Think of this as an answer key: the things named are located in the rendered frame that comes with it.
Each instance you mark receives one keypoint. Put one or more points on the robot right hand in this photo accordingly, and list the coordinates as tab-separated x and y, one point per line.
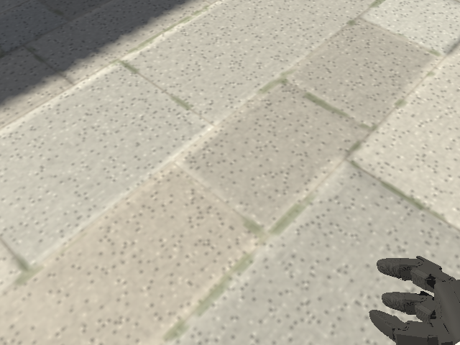
440	315

